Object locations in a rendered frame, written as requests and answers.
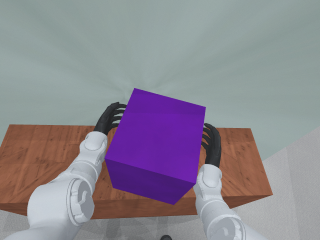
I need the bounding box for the robot left forearm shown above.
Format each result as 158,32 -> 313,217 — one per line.
27,131 -> 108,225

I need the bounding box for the left robot hand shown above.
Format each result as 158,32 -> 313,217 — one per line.
93,102 -> 127,136

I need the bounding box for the right robot upper arm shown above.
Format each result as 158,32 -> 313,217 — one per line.
210,217 -> 268,240

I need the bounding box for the carton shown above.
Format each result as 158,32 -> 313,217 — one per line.
104,88 -> 206,205

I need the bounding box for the robot right forearm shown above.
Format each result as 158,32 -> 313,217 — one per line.
193,164 -> 243,240

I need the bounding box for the right robot hand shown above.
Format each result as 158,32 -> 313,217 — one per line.
201,123 -> 222,168

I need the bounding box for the pedestal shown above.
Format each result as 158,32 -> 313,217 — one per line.
0,124 -> 273,220

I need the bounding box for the left robot upper arm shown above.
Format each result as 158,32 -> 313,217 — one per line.
3,178 -> 95,240

